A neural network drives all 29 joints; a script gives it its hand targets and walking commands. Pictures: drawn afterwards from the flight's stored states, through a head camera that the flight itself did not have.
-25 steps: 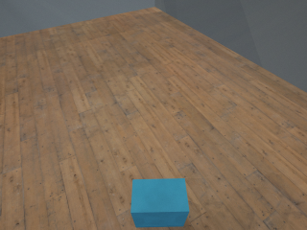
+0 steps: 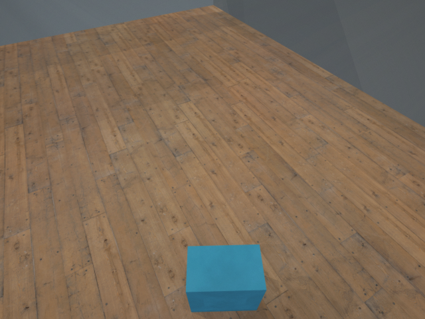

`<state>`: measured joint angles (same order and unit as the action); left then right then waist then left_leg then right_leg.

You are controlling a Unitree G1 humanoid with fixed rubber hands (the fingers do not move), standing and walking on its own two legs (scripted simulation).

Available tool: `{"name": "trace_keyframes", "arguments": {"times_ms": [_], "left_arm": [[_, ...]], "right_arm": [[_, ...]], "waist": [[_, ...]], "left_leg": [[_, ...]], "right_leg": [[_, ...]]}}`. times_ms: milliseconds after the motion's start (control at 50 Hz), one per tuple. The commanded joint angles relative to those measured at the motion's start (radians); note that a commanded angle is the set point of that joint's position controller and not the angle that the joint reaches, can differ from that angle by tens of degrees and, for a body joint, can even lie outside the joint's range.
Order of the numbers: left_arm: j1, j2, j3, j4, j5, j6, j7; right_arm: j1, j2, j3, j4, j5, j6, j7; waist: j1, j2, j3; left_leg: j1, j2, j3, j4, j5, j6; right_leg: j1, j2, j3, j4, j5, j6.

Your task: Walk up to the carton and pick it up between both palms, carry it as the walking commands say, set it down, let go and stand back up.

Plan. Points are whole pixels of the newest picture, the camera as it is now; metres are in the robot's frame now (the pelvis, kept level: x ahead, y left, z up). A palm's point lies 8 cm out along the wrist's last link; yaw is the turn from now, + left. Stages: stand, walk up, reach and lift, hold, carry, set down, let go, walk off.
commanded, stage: stand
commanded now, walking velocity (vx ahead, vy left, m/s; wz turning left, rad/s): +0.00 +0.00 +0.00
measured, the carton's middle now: (223, 279) +0.40 -0.02 -0.63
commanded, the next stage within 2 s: reach and lift in 0.52 s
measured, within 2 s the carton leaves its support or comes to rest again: neither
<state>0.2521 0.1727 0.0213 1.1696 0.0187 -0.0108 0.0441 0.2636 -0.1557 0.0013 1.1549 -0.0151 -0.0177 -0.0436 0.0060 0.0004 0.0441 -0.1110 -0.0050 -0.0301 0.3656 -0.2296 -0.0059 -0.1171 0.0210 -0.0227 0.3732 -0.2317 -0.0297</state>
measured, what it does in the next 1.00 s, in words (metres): stands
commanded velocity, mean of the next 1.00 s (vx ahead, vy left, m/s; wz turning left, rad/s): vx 0.00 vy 0.00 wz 0.00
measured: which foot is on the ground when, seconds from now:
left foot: down 0.00-1.00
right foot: down 0.00-1.00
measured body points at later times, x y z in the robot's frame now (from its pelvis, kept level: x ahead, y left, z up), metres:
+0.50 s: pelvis -0.01 +0.01 +0.00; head -0.01 +0.01 +0.45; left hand +0.01 +0.27 -0.15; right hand +0.02 -0.24 -0.15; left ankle -0.02 +0.13 -0.75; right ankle -0.02 -0.10 -0.75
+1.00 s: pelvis -0.03 +0.01 -0.04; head +0.07 +0.00 +0.40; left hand +0.14 +0.25 -0.16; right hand +0.15 -0.24 -0.16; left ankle -0.02 +0.13 -0.75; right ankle -0.02 -0.10 -0.75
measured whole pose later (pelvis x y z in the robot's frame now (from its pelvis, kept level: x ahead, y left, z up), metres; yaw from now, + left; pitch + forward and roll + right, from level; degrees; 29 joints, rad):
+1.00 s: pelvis -0.03 +0.01 -0.04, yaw -1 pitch +12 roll +0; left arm 0.06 0.20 0.06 0.52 0.03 0.40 -0.04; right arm 0.06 -0.23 -0.09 0.50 -0.06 0.39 0.08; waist 0.01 0.01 -0.01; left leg -0.65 -0.01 0.00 0.81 -0.38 0.00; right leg -0.65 0.01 -0.01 0.81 -0.37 -0.01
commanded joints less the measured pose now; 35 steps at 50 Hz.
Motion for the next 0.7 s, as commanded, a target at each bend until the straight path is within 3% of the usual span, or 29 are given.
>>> {"name": "trace_keyframes", "arguments": {"times_ms": [0,500,520,540,560,580,620,640,680], "left_arm": [[0.047,0.104,0.013,-0.01,0.002,-0.005,0.002],[-0.012,0.187,0.015,-0.058,0.008,-0.008,-0.012],[-0.363,0.223,-0.009,-0.409,-0.146,0.057,-0.012],[-0.525,0.201,-0.038,-0.651,-0.125,0.133,-0.026],[-0.448,0.235,-0.001,-0.625,-0.096,0.218,-0.041],[-0.395,0.242,0.004,-0.591,-0.101,0.308,-0.046],[-0.259,0.219,-0.036,-0.53,-0.084,0.475,-0.049],[-0.203,0.213,-0.04,-0.527,-0.072,0.542,-0.045],[-0.112,0.204,-0.02,-0.523,-0.069,0.618,-0.042]], "right_arm": [[0.056,-0.097,-0.015,-0.014,-0.001,-0.004,0.0],[0.0,-0.176,-0.022,-0.082,-0.008,-0.014,0.018],[-0.351,-0.257,-0.044,-0.433,0.062,0.055,0.028],[-0.49,-0.22,-0.016,-0.656,0.047,0.136,0.035],[-0.455,-0.255,0.005,-0.655,0.062,0.225,0.043],[-0.402,-0.275,-0.006,-0.618,0.082,0.319,0.054],[-0.283,-0.273,-0.009,-0.578,0.077,0.495,0.07],[-0.22,-0.263,-0.011,-0.567,0.07,0.558,0.072],[-0.148,-0.235,-0.011,-0.54,0.062,0.624,0.086]], "waist": [[-0.002,0.009,0.019],[0.002,0.009,0.007],[-0.082,-0.026,-0.11],[-0.083,-0.006,-0.067],[-0.017,0.012,-0.042],[-0.012,0.015,-0.064],[-0.019,0.041,-0.043],[-0.018,0.028,-0.078],[-0.015,0.001,-0.17]], "left_leg": [[-0.058,0.088,-0.05,-0.048,0.195,0.034],[-0.082,0.093,-0.055,-0.047,0.111,0.043],[-0.344,0.009,0.029,0.137,-0.195,0.028],[-0.354,0.004,0.033,0.154,-0.258,0.037],[-0.381,-0.013,0.044,0.156,-0.259,0.043],[-0.34,-0.03,0.062,0.171,-0.281,0.042],[-0.384,-0.01,0.032,0.152,-0.233,0.031],[-0.375,-0.003,0.014,0.143,-0.179,0.03],[-0.292,-0.025,-0.006,0.169,0.059,0.018]], "right_leg": [[0.018,-0.106,0.086,-0.047,0.196,-0.015],[-0.018,-0.111,0.089,-0.049,0.119,-0.014],[-0.281,-0.046,0.016,0.148,-0.149,0.023],[-0.282,-0.053,0.006,0.176,-0.188,-0.007],[-0.305,-0.037,-0.026,0.167,-0.225,-0.005],[-0.333,-0.03,-0.038,0.153,-0.283,-0.005],[-0.304,0.005,-0.051,0.184,-0.201,-0.003],[-0.275,0.017,-0.035,0.176,-0.149,-0.002],[-0.238,0.025,0.001,0.167,0.009,-0.003]]}}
